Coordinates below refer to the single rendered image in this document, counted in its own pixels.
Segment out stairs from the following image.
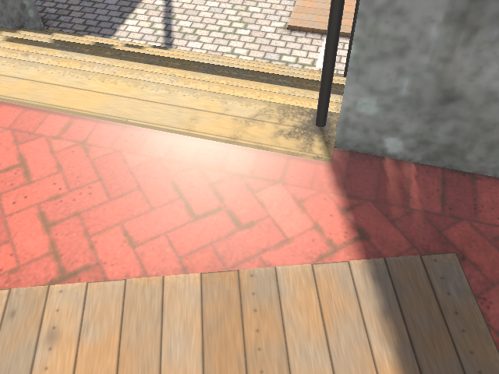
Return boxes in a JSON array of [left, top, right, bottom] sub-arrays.
[[0, 27, 346, 113]]

